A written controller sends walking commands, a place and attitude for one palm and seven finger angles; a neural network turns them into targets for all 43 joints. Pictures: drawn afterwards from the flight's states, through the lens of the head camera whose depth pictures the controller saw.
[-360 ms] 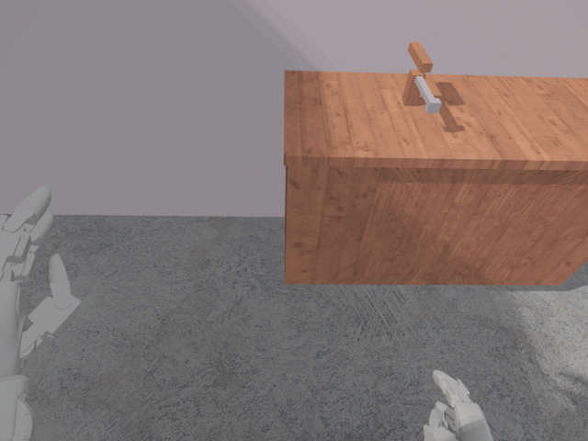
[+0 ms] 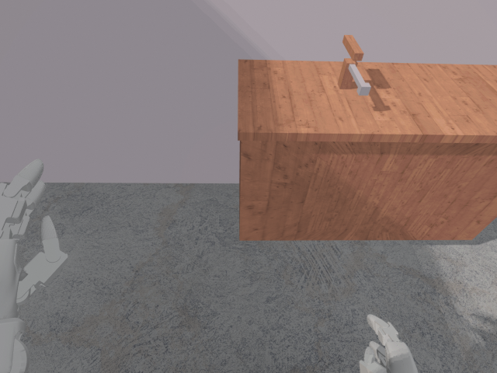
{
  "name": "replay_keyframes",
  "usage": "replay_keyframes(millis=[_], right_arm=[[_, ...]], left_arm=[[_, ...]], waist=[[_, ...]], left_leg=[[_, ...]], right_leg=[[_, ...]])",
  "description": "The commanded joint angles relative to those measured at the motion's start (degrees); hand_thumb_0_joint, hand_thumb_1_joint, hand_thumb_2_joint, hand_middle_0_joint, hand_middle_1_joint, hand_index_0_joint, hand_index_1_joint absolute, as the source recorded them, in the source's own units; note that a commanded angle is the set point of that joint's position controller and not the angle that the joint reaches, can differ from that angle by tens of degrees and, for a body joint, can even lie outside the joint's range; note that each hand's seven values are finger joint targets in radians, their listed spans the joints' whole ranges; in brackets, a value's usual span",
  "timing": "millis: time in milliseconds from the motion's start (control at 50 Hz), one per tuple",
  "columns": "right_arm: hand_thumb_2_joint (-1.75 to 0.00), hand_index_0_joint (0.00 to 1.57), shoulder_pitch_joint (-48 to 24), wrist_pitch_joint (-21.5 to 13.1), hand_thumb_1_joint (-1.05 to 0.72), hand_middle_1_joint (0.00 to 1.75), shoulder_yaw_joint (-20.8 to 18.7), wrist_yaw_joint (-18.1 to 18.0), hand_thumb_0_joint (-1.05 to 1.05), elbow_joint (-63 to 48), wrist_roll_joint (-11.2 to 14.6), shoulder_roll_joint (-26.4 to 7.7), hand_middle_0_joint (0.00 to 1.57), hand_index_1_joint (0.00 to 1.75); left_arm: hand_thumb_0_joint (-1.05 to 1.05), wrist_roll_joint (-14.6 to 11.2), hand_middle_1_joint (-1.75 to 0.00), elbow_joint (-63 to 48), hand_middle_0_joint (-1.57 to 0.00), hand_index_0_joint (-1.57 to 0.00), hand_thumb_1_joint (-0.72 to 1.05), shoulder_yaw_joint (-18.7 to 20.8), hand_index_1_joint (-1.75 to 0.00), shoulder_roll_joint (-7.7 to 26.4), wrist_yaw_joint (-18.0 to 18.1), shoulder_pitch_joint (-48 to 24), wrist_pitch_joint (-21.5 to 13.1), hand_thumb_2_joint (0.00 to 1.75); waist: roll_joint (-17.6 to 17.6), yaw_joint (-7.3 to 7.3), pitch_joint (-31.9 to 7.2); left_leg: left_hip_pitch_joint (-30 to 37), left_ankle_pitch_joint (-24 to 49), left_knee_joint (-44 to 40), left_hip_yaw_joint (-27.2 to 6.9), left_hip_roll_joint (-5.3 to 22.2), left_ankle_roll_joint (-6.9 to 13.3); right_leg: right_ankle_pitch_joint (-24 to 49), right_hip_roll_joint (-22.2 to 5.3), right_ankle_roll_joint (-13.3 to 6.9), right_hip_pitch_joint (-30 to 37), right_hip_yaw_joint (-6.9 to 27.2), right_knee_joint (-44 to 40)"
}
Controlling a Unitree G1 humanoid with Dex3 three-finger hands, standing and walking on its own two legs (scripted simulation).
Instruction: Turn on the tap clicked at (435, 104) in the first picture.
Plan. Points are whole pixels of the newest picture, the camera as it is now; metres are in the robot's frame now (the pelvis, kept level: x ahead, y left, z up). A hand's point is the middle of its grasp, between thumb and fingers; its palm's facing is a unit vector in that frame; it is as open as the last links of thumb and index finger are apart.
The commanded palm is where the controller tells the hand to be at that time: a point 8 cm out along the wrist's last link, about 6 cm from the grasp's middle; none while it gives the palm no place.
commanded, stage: look at it before walking up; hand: left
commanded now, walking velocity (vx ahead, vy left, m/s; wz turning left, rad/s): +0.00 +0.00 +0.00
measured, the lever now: (363, 89) +0.87 -0.29 +0.02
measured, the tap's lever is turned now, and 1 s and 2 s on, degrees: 0 0 0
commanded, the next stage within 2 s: walk to a spot facing it in 0.04 s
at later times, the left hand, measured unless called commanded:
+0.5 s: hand (101, 247) +0.23 +0.20 +0.15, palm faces +0.32 -0.88 -0.35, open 7.4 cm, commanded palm +0.18 +0.25 +0.17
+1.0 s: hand (206, 238) +0.25 +0.08 +0.15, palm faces +0.03 -0.91 -0.40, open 7.4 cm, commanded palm +0.21 +0.15 +0.17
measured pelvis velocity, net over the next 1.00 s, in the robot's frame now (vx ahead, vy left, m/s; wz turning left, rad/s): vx -0.04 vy -0.04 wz -0.40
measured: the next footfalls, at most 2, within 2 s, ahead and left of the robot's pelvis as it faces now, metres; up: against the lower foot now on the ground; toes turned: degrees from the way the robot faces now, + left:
left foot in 1.28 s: +0.03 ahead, +0.08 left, +0.00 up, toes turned -31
right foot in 1.62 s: -0.14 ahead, -0.18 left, +0.00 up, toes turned -53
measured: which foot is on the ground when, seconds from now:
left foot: down 0.00-0.86, up 0.88-1.00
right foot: down 0.00-1.00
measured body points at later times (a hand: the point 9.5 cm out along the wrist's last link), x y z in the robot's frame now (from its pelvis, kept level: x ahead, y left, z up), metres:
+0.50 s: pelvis -0.01 -0.01 -0.02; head +0.00 -0.01 +0.43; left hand +0.21 +0.25 +0.17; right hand +0.15 -0.25 -0.09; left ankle +0.02 +0.11 -0.74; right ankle +0.03 -0.13 -0.74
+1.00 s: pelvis -0.04 -0.04 -0.02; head -0.02 -0.08 +0.43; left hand +0.24 +0.13 +0.17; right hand +0.04 -0.31 -0.12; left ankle -0.02 +0.12 -0.66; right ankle -0.01 -0.12 -0.74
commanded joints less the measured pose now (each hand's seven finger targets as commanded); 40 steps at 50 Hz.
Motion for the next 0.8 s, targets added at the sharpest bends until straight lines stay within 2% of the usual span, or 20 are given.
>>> replay_keyframes(millis=[0, 20, 100, 120, 200, 300, 380, 420, 480, 520, 560, 600, 640, 660, 680, 700, 720, 740, 760, 780], right_arm=[[-0.9, 0.2, -5.35, -3.0, -0.9, 0.3, -2.33, -0.44, 0.0, -9.13, 0.29, -6.82, 0.2, 0.3], [-0.9, 0.2, -5.82, -3.15, -0.9, 0.3, -2.4, -0.53, 0.0, -9.19, 0.25, -6.96, 0.2, 0.3], [-0.9, 0.2, -5.34, -2.99, -0.9, 0.3, -2.28, -0.47, 0.0, -9.21, 0.27, -6.88, 0.2, 0.3], [-0.9, 0.2, -5.63, -3.19, -0.9, 0.3, -2.38, -0.59, 0.0, -9.2, 0.21, -6.92, 0.2, 0.3], [-0.9, 0.2, -5.62, -3.02, -0.9, 0.3, -2.55, -0.31, 0.0, -10.06, 0.34, -6.87, 0.2, 0.3], [-0.9, 0.2, -6.0, -2.71, -0.9, 0.3, -3.06, -0.04, 0.0, -10.15, 0.41, -7.02, 0.2, 0.3], [-0.9, 0.2, -6.54, -1.89, -0.9, 0.3, -3.35, 0.24, 0.0, -10.81, 0.45, -6.8, 0.2, 0.3], [-0.9, 0.2, -6.76, -1.43, -0.9, 0.3, -3.64, 0.31, 0.0, -11.13, 0.41, -6.64, 0.2, 0.3], [-0.9, 0.2, -5.97, -0.56, -0.9, 0.3, -3.69, 0.88, 0.0, -11.71, 0.23, -6.19, 0.2, 0.3], [-0.9, 0.2, -6.38, -0.15, -0.9, 0.3, -3.83, 1.24, 0.0, -12.04, 0.13, -6.0, 0.2, 0.3], [-0.9, 0.2, -6.55, 0.28, -0.9, 0.3, -3.6, 1.37, 0.0, -12.34, 0.07, -5.82, 0.2, 0.3], [-0.9, 0.2, -6.8, 0.59, -0.9, 0.3, -3.72, 1.3, 0.0, -12.75, 0.24, -6.19, 0.2, 0.3], [-0.9, 0.2, -7.42, 0.68, -0.9, 0.3, -3.76, 0.93, 0.0, -13.22, 0.68, -6.36, 0.2, 0.3], [-0.9, 0.2, -7.09, 0.55, -0.9, 0.3, -3.72, 0.73, 0.0, -13.25, 1.03, -6.38, 0.2, 0.3], [-0.9, 0.2, -6.45, 0.08, -0.9, 0.3, -3.63, 0.6, 0.0, -13.2, 1.01, -6.02, 0.2, 0.3], [-0.9, 0.2, -5.44, -0.46, -0.9, 0.3, -3.59, 0.64, 0.0, -12.72, 0.77, -6.01, 0.2, 0.3], [-0.9, 0.2, -4.94, -1.01, -0.9, 0.3, -3.56, 0.74, 0.0, -12.34, 0.64, -5.98, 0.2, 0.3], [-0.9, 0.2, -4.09, -1.31, -0.9, 0.3, -3.46, 1.09, 0.0, -12.28, 0.62, -6.39, 0.2, 0.3], [-0.9, 0.2, -3.62, -1.61, -0.9, 0.3, -3.47, 1.65, 0.0, -12.2, 0.82, -6.65, 0.2, 0.3], [-0.9, 0.2, -3.48, -1.9, -0.9, 0.3, -3.41, 2.15, 0.0, -12.12, 1.0, -6.93, 0.2, 0.3]], left_arm=[[0.0, -0.23, -0.3, -11.08, -0.2, -0.2, 0.9, 5.47, -0.3, 8.93, 0.88, -3.67, -3.06, 0.9], [0.0, -0.22, -0.3, -11.53, -0.2, -0.2, 0.9, 6.17, -0.3, 9.88, 0.88, -4.28, -3.07, 0.9], [0.0, -0.12, -0.3, -12.43, -0.2, -0.2, 0.9, 5.56, -0.3, 9.37, 1.0, -4.4, -3.12, 0.9], [0.0, -0.05, -0.3, -13.18, -0.2, -0.2, 0.9, 6.33, -0.3, 10.4, 1.04, -5.07, -3.2, 0.9], [0.0, -0.21, -0.3, -13.96, -0.2, -0.2, 0.9, 6.17, -0.3, 9.43, 1.07, -4.84, -3.17, 0.9], [0.0, -0.3, -0.3, -12.14, -0.2, -0.2, 0.9, 5.75, -0.3, 7.89, 1.51, -5.06, -2.59, 0.9], [0.0, -0.32, -0.3, -12.75, -0.2, -0.2, 0.9, 5.3, -0.3, 7.62, 1.61, -6.66, -2.02, 0.9], [0.0, -0.35, -0.3, -14.16, -0.2, -0.2, 0.9, 6.2, -0.3, 8.79, 1.75, -7.31, -1.88, 0.9], [0.0, -0.42, -0.3, -15.66, -0.2, -0.2, 0.9, 7.05, -0.3, 9.59, 1.92, -6.63, -2.02, 0.9], [0.0, -0.54, -0.3, -17.47, -0.2, -0.2, 0.9, 8.45, -0.3, 10.7, 2.19, -6.35, -2.25, 0.9], [0.0, -0.67, -0.3, -17.56, -0.2, -0.2, 0.9, 9.25, -0.3, 10.71, 2.26, -4.36, -2.67, 0.9], [0.0, -0.93, -0.3, -17.56, -0.2, -0.2, 0.9, 9.9, -0.3, 10.68, 2.19, -2.91, -2.83, 0.9], [0.0, -1.33, -0.3, -16.88, -0.2, -0.2, 0.9, 10.33, -0.3, 10.36, 1.94, -1.23, -2.77, 0.9], [0.0, -1.6, -0.3, -16.84, -0.2, -0.2, 0.9, 10.51, -0.3, 10.32, 1.79, -0.9, -2.75, 0.9], [0.0, -1.85, -0.3, -16.73, -0.2, -0.2, 0.9, 10.36, -0.3, 10.17, 1.5, -0.61, -2.88, 0.9], [0.0, -1.88, -0.3, -16.07, -0.2, -0.2, 0.9, 10.17, -0.3, 10.22, 1.31, -0.59, -2.99, 0.9], [0.0, -2.01, -0.3, -16.01, -0.2, -0.2, 0.9, 10.21, -0.3, 10.29, 1.16, -1.12, -3.08, 0.9], [0.0, -1.91, -0.3, -16.65, -0.2, -0.2, 0.9, 8.53, -0.3, 9.06, 0.86, -2.13, -3.11, 0.9], [0.0, -1.72, -0.3, -16.34, -0.2, -0.2, 0.9, 7.07, -0.3, 8.16, 0.71, -3.55, -2.91, 0.9], [0.0, -1.37, -0.3, -15.91, -0.2, -0.2, 0.9, 6.03, -0.3, 7.64, 0.73, -5.42, -2.67, 0.9]], waist=[[1.94, 0.13, -5.61], [2.14, 0.2, -5.31], [3.0, 0.14, -5.93], [3.63, 0.13, -5.51], [4.49, 0.53, -6.34], [4.15, 1.35, -6.72], [3.56, 1.38, -5.93], [1.82, 1.35, -6.08], [-2.74, 1.06, -6.53], [-3.12, 1.05, -6.66], [-2.08, 1.21, -6.63], [0.59, 1.33, -7.35], [5.8, 1.46, -7.6], [9.48, 1.45, -8.58], [12.61, 1.57, -8.71], [13.41, 1.65, -8.38], [12.76, 1.6, -8.39], [11.8, 1.37, -7.52], [10.74, 1.43, -7.04], [9.84, 1.48, -6.41]], left_leg=[[-1.37, 2.02, -5.71, -0.68, 0.89, 0.09], [-1.38, 1.3, -5.81, -0.6, 0.82, -0.03], [-1.43, 1.46, -6.4, -0.91, 1.0, 0.08], [-1.53, 0.79, -6.65, -0.79, 0.91, -0.07], [0.13, 3.75, -5.6, -0.05, 3.25, -0.33], [-1.29, 1.17, -4.42, -0.49, 7.77, 0.35], [-2.11, -3.97, -1.11, 1.02, 8.69, 0.6], [-1.33, -6.55, 1.93, 2.3, 7.57, 0.13], [0.01, -9.82, 6.96, 3.54, 4.96, -0.57], [2.13, -10.58, 8.23, 3.86, 4.06, -0.91], [3.06, -9.61, 5.99, 2.97, 5.13, -0.5], [4.51, -7.81, 3.9, 1.44, 7.66, 0.4], [4.09, -6.05, 0.33, -1.84, 12.95, 2.18], [3.57, -3.5, -2.19, -3.76, 16.97, 3.69], [5.01, 1.23, -3.83, -4.67, 20.92, 5.61], [5.76, 5.74, -3.64, -4.21, 23.61, 7.25], [7.0, 10.22, -1.95, -2.6, 24.38, 7.46], [6.62, 14.97, 0.88, 1.12, 23.71, 6.52], [5.95, 17.26, 3.78, 5.46, 22.03, 4.4], [4.12, 15.69, 7.16, 8.31, 19.78, 2.15]], right_leg=[[3.0, -0.91, -0.35, 4.68, 1.43, -2.86], [2.1, -0.85, -0.3, 4.12, 1.52, -3.3], [2.05, -0.54, -0.2, 5.14, 0.96, -2.51], [1.41, -0.4, -0.13, 4.54, 0.96, -2.8], [4.85, 0.45, -0.45, 2.65, 2.82, 0.49], [4.15, 0.73, -0.55, -1.16, 5.12, 7.3], [2.87, -0.1, -1.27, -5.67, 8.55, 9.85], [2.8, -1.03, -2.08, -8.5, 11.39, 8.69], [0.04, -4.05, -4.0, -12.31, 17.82, 5.23], [-3.12, -4.68, -4.85, -15.47, 20.92, 3.13], [-4.01, -3.79, -4.59, -16.05, 20.27, 4.64], [-3.5, -1.4, -3.44, -17.21, 17.48, 8.62], [-3.0, 1.6, -1.6, -17.75, 12.58, 17.23], [-7.19, 2.4, -0.62, -17.32, 9.21, 24.79], [-14.78, 2.06, 0.43, -19.2, 5.52, 30.96], [-18.47, 0.61, 1.18, -20.04, 3.02, 33.89], [-18.79, -0.71, 1.34, -20.1, 2.54, 33.19], [-17.76, -1.72, 1.24, -18.14, 1.83, 30.31], [-15.4, -1.99, 1.04, -14.7, 0.27, 25.72], [-11.63, -1.53, 0.8, -10.2, -1.06, 20.05]])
